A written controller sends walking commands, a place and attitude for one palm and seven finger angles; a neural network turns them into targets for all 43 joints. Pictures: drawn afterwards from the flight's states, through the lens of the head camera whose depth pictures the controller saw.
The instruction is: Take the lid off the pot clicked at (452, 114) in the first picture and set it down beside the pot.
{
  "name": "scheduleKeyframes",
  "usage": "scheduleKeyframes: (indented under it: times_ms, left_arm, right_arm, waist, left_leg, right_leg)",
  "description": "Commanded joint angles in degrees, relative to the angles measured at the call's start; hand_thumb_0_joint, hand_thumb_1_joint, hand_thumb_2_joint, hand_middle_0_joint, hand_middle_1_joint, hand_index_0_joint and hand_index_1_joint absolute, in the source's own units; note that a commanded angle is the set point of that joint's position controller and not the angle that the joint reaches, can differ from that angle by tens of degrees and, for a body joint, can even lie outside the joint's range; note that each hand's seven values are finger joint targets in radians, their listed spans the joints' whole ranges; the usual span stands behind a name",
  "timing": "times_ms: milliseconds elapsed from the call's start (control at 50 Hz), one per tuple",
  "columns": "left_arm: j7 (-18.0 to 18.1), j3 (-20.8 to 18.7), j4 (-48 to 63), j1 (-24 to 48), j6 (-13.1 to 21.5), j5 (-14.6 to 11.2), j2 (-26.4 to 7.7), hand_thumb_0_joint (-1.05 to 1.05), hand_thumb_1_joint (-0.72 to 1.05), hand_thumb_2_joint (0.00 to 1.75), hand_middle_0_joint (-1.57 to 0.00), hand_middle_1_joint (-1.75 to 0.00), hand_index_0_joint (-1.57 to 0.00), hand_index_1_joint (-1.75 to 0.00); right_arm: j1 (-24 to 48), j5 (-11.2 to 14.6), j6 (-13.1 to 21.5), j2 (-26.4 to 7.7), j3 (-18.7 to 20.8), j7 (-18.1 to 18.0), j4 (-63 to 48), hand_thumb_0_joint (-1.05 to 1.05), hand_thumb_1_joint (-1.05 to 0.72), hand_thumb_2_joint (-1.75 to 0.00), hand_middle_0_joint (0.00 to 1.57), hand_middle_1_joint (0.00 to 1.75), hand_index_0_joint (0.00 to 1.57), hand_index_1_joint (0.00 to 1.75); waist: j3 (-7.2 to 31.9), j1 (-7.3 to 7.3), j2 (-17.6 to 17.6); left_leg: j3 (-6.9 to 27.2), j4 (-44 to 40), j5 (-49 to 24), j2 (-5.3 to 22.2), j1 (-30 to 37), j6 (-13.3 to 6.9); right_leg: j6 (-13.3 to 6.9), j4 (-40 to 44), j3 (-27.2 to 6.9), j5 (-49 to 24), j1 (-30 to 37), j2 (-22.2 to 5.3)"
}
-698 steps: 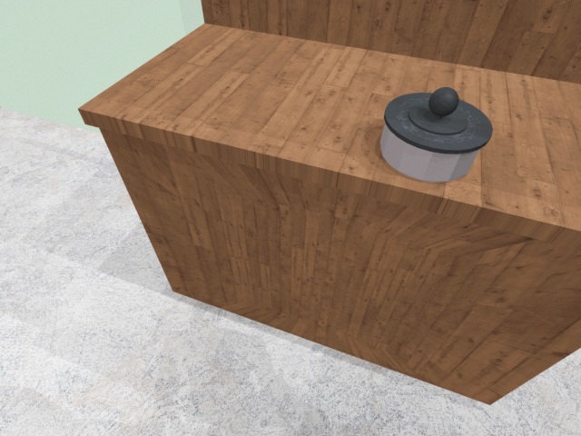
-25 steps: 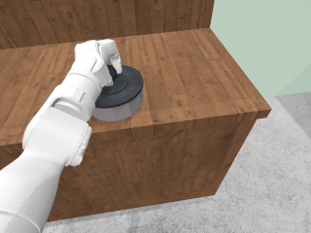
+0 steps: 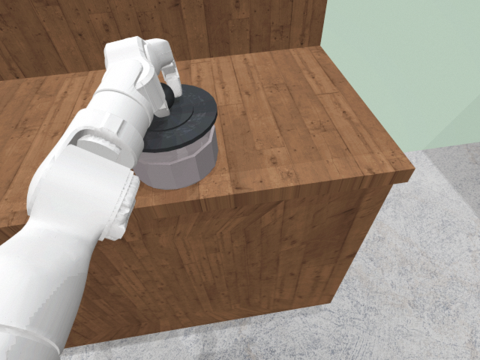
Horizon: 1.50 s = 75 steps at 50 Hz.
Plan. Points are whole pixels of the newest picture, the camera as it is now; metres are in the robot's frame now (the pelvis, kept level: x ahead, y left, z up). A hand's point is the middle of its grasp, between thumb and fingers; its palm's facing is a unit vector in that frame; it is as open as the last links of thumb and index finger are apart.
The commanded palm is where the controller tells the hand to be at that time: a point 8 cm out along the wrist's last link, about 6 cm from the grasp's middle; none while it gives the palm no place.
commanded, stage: lift the lid straight up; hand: left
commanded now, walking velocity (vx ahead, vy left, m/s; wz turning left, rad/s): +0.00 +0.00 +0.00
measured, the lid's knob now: (160, 97) +0.50 +0.10 +0.21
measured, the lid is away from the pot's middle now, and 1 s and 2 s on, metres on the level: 0.00 0.01 0.07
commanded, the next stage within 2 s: move the lid sideways beside the pot in 1.44 s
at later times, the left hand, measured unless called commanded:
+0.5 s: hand (148, 68) +0.48 +0.10 +0.27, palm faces -0.27 -0.16 -0.95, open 7.6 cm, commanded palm +0.47 +0.11 +0.33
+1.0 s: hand (137, 40) +0.48 +0.10 +0.31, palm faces -0.20 -0.18 -0.96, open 7.6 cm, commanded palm +0.47 +0.11 +0.37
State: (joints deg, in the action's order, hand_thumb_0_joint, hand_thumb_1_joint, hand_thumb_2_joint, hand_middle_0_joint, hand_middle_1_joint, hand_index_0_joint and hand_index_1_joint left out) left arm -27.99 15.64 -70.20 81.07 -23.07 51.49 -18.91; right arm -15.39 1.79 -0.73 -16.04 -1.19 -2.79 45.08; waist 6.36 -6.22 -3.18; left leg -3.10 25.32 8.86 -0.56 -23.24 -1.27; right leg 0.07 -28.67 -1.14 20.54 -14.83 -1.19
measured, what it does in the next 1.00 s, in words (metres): stands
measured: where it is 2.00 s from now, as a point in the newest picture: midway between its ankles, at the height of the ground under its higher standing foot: outside the picture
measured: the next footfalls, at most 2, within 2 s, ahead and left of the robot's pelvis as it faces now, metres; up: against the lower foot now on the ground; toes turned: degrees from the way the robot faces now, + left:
none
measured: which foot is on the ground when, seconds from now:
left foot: down 0.00-1.00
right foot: down 0.00-1.00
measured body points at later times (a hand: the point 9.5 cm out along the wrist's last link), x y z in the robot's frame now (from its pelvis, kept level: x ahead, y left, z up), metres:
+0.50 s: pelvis +0.00 +0.00 +0.00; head +0.01 -0.03 +0.45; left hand +0.48 +0.11 +0.33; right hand +0.08 -0.26 -0.14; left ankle +0.04 +0.12 -0.74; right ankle -0.07 -0.12 -0.74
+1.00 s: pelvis +0.00 +0.00 +0.00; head +0.01 -0.02 +0.45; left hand +0.48 +0.11 +0.37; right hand +0.06 -0.26 -0.14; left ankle +0.04 +0.12 -0.74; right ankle -0.07 -0.12 -0.74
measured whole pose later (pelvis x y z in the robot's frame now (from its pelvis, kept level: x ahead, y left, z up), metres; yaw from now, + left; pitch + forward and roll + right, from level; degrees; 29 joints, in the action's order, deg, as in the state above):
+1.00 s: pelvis +0.00 +0.00 +0.00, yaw +0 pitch +7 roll +1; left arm -30.3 15.7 -72.4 93.7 -27.6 53.5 -20.7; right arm -15.4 2.1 1.2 -16.7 -1.5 -1.8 45.9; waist 6.6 -6.1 -3.3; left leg -2.8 24.4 8.0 -0.9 -23.9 -1.4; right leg 0.3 -27.9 -0.9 19.8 -15.4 -1.5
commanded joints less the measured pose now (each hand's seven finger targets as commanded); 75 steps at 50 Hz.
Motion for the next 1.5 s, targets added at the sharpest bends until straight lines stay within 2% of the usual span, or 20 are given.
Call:
scheduleKeyframes:
  times_ms: [0, 40, 140, 240, 300, 440, 520, 600, 640, 720, 800, 900, 980, 1060, 1140, 1320, 1380, 1420, 1440, 1480]
  left_arm:
    - [2.4, 0.0, 12.5, 38.6, -0.3, 2.3, -12.7, 0.00, 0.72, 0.87, -0.84, -1.08, -0.82, -1.07]
    - [2.1, -0.4, 16.5, 40.9, 0.5, 2.2, -13.4, 0.00, 0.72, 0.87, -0.84, -1.08, -0.82, -1.07]
    - [1.8, -0.1, 13.8, 39.5, -0.2, 2.2, -12.6, 0.00, 0.72, 0.87, -0.84, -1.08, -0.82, -1.07]
    - [1.8, -0.9, 17.0, 43.3, 0.2, 2.5, -14.4, 0.00, 0.72, 0.87, -0.84, -1.08, -0.82, -1.07]
    - [1.4, -1.7, 13.0, 40.8, -1.0, 3.3, -15.3, 0.00, 0.72, 0.87, -0.84, -1.08, -0.82, -1.07]
    - [0.8, -1.4, 15.0, 42.5, -1.6, 3.0, -15.1, 0.00, 0.72, 0.87, -0.84, -1.08, -0.82, -1.07]
    - [0.5, 0.0, 15.5, 44.3, -2.0, 2.3, -12.7, 0.00, 0.72, 0.87, -0.84, -1.08, -0.82, -1.07]
    - [0.5, -0.7, 11.8, 44.1, -3.0, 3.3, -14.5, 0.00, 0.72, 0.87, -0.84, -1.08, -0.82, -1.07]
    - [0.7, -1.6, 14.1, 47.0, -2.7, 3.4, -16.3, 0.00, 0.72, 0.87, -0.84, -1.08, -0.82, -1.07]
    - [0.7, 0.6, 12.6, 48.5, -2.9, 2.8, -12.5, 0.00, 0.72, 0.87, -0.84, -1.08, -0.82, -1.07]
    - [0.8, -0.9, 10.0, 48.1, -3.8, 4.2, -15.1, 0.00, 0.72, 0.87, -0.84, -1.08, -0.82, -1.07]
    - [0.8, 0.6, 10.5, 49.5, -4.0, 4.3, -12.2, 0.00, 0.72, 0.87, -0.84, -1.08, -0.82, -1.07]
    - [0.7, -1.8, 12.7, 52.4, -4.0, 4.8, -16.5, 0.00, 0.72, 0.87, -0.84, -1.08, -0.82, -1.07]
    - [0.7, -1.0, 8.6, 51.0, -5.1, 4.9, -14.8, 0.00, 0.72, 0.87, -0.84, -1.08, -0.82, -1.07]
    - [0.6, -0.9, 12.0, 53.8, -5.1, 5.0, -15.0, 0.00, 0.72, 0.87, -0.84, -1.08, -0.82, -1.07]
    - [0.4, -0.1, 7.0, 50.5, -7.3, 4.4, -12.5, 0.00, 0.72, 0.87, -0.84, -1.08, -0.82, -1.07]
    - [0.6, -0.4, 7.6, 52.5, -8.0, 5.6, -13.7, 0.00, 0.72, 0.87, -0.84, -1.08, -0.82, -1.07]
    - [0.7, -1.3, 11.5, 54.0, -7.0, 4.4, -14.9, 0.00, 0.72, 0.87, -0.84, -1.08, -0.82, -1.07]
    - [0.7, -1.9, 11.0, 54.9, -7.0, 5.9, -17.0, 0.00, 0.72, 0.87, -0.84, -1.08, -0.82, -1.07]
    - [0.3, -2.3, 9.1, 52.7, -7.5, 6.2, -17.5, 0.00, 0.72, 0.87, -0.84, -1.08, -0.82, -1.07]
  right_arm:
    - [1.0, 0.1, 1.8, -7.6, 2.6, -0.3, -6.0, 0.00, -0.90, -0.90, 0.20, 0.30, 0.20, 0.30]
    - [1.4, -0.2, 2.4, -7.5, 2.8, -0.2, -6.6, 0.00, -0.90, -0.90, 0.20, 0.30, 0.20, 0.30]
    - [1.0, 0.1, 1.9, -7.6, 2.7, 0.1, -5.8, 0.00, -0.90, -0.90, 0.20, 0.30, 0.20, 0.30]
    - [1.8, 0.0, 2.9, -7.4, 2.7, 0.1, -6.3, 0.00, -0.90, -0.90, 0.20, 0.30, 0.20, 0.30]
    - [1.5, 0.1, 2.5, -7.6, 2.7, 0.2, -5.9, 0.00, -0.90, -0.90, 0.20, 0.30, 0.20, 0.30]
    - [2.3, 0.0, 2.3, -7.7, 2.5, 0.5, -6.5, 0.00, -0.90, -0.90, 0.20, 0.30, 0.20, 0.30]
    - [2.5, 0.2, 2.4, -7.6, 2.4, 0.6, -6.4, 0.00, -0.90, -0.90, 0.20, 0.30, 0.20, 0.30]
    - [2.4, 0.3, 2.3, -7.6, 2.1, 0.3, -5.9, 0.00, -0.90, -0.90, 0.20, 0.30, 0.20, 0.30]
    - [2.4, 0.1, 2.7, -7.8, 2.1, 0.5, -6.2, 0.00, -0.90, -0.90, 0.20, 0.30, 0.20, 0.30]
    - [2.5, 0.4, 3.3, -7.6, 2.1, 0.4, -5.7, 0.00, -0.90, -0.90, 0.20, 0.30, 0.20, 0.30]
    - [1.9, 0.3, 3.3, -7.9, 2.0, 0.3, -5.3, 0.00, -0.90, -0.90, 0.20, 0.30, 0.20, 0.30]
    - [1.6, 0.3, 3.9, -7.7, 2.1, 0.7, -5.4, 0.00, -0.90, -0.90, 0.20, 0.30, 0.20, 0.30]
    - [1.5, 0.1, 4.4, -8.0, 2.1, 0.7, -5.5, 0.00, -0.90, -0.90, 0.20, 0.30, 0.20, 0.30]
    - [1.0, 0.3, 4.3, -8.1, 2.0, 0.8, -4.8, 0.00, -0.90, -0.90, 0.20, 0.30, 0.20, 0.30]
    - [1.7, 0.3, 4.7, -8.0, 2.0, 0.9, -5.6, 0.00, -0.90, -0.90, 0.20, 0.30, 0.20, 0.30]
    - [0.8, 0.5, 3.8, -8.4, 1.8, 0.9, -4.5, 0.00, -0.90, -0.90, 0.20, 0.30, 0.20, 0.30]
    - [1.8, 0.4, 3.5, -8.2, 1.7, 0.8, -4.8, 0.00, -0.90, -0.90, 0.20, 0.30, 0.20, 0.30]
    - [1.7, 0.2, 4.0, -8.4, 1.7, 0.6, -5.2, 0.00, -0.90, -0.90, 0.20, 0.30, 0.20, 0.30]
    - [2.4, 0.2, 4.0, -8.2, 1.7, 0.7, -5.5, 0.00, -0.90, -0.90, 0.20, 0.30, 0.20, 0.30]
    - [2.2, 0.3, 3.7, -8.1, 1.7, 0.5, -5.4, 0.00, -0.90, -0.90, 0.20, 0.30, 0.20, 0.30]
  waist:
    - [20.0, -0.52, 7.0]
    - [24.1, -0.06, 5.1]
    - [21.5, -0.23, 5.9]
    - [25.8, 0.27, 4.6]
    - [22.6, 0.50, 6.5]
    - [23.7, 0.64, 7.5]
    - [22.6, 0.44, 5.9]
    - [20.0, 0.03, 7.9]
    - [22.7, 0.33, 7.3]
    - [21.7, -0.23, 6.2]
    - [21.1, -0.37, 7.2]
    - [21.7, -0.38, 4.9]
    - [25.3, 0.16, 6.8]
    - [21.4, -0.28, 6.4]
    - [25.1, 0.13, 6.1]
    - [20.6, -0.48, 7.0]
    - [20.7, -0.71, 8.2]
    - [24.7, -0.07, 6.0]
    - [26.0, 0.21, 6.6]
    - [23.8, 0.00, 8.8]
  left_leg:
    - [2.0, 2.1, -14.4, -3.0, 23.8, -3.7]
    - [2.1, 2.6, -17.5, -2.8, 26.4, -3.7]
    - [2.3, 2.7, -18.4, -2.7, 25.3, -3.7]
    - [2.4, 3.1, -19.8, -2.7, 27.3, -3.7]
    - [2.0, 2.7, -17.9, -2.8, 24.6, -3.6]
    - [1.8, 3.1, -21.2, -2.7, 25.3, -3.8]
    - [1.9, 2.4, -20.4, -2.6, 25.9, -3.7]
    - [2.2, 1.8, -15.4, -2.7, 23.3, -3.7]
    - [2.3, 1.5, -15.1, -2.8, 24.2, -3.6]
    - [2.3, 1.4, -16.0, -2.6, 25.0, -3.5]
    - [2.3, 1.3, -13.9, -2.6, 23.2, -3.6]
    - [3.0, 1.6, -16.7, -2.2, 25.2, -3.3]
    - [2.7, 1.7, -17.7, -2.5, 24.9, -3.6]
    - [2.8, 1.5, -17.1, -2.3, 23.8, -3.5]
    - [2.8, 1.9, -20.2, -2.1, 25.7, -3.5]
    - [2.1, 1.0, -18.9, -1.9, 23.4, -3.5]
    - [2.5, 1.1, -16.8, -2.1, 22.8, -3.6]
    - [2.0, 1.4, -20.4, -2.1, 25.0, -3.6]
    - [2.5, 1.9, -20.2, -2.4, 24.4, -3.7]
    - [2.0, 1.9, -19.2, -2.6, 22.6, -3.8]
  right_leg:
    - [-1.2, 4.3, 1.6, -25.5, -7.7, 3.9]
    - [-1.2, 3.7, 1.3, -27.2, -6.4, 3.8]
    - [-1.3, 4.0, 1.7, -26.8, -7.3, 4.0]
    - [-1.3, 3.4, 1.1, -28.0, -5.9, 3.6]
    - [-1.3, 3.7, 1.3, -27.3, -6.2, 3.6]
    - [-1.1, 3.5, 1.1, -30.2, -4.7, 3.4]
    - [-1.5, 4.0, 1.4, -28.1, -6.1, 3.3]
    - [-1.3, 4.5, 1.3, -25.6, -6.6, 3.4]
    - [-1.2, 4.4, 1.2, -25.4, -5.5, 3.3]
    - [-1.6, 4.9, 1.5, -24.5, -7.5, 3.3]
    - [-1.4, 4.8, 1.2, -24.1, -6.9, 3.2]
    - [-1.5, 4.8, 1.7, -22.8, -8.5, 3.6]
    - [-1.4, 4.4, 1.1, -25.6, -5.4, 3.3]
    - [-1.5, 5.1, 1.5, -24.0, -7.6, 3.4]
    - [-1.3, 4.8, 1.1, -25.9, -6.0, 3.3]
    - [-1.6, 5.7, 1.6, -25.6, -6.7, 2.9]
    - [-1.3, 5.8, 1.6, -24.6, -6.9, 3.1]
    - [-1.6, 5.2, 1.3, -27.8, -4.4, 2.7]
    - [-1.2, 4.9, 0.9, -28.1, -3.8, 2.9]
    - [-1.1, 5.1, 1.0, -29.0, -3.7, 2.7]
